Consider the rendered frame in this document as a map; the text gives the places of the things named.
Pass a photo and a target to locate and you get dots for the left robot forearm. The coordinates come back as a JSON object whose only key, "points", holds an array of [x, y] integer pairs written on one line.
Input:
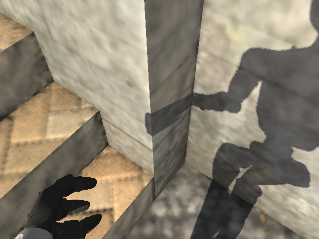
{"points": [[34, 233]]}

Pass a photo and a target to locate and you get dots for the left robot hand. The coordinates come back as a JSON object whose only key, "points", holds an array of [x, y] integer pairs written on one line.
{"points": [[50, 207]]}

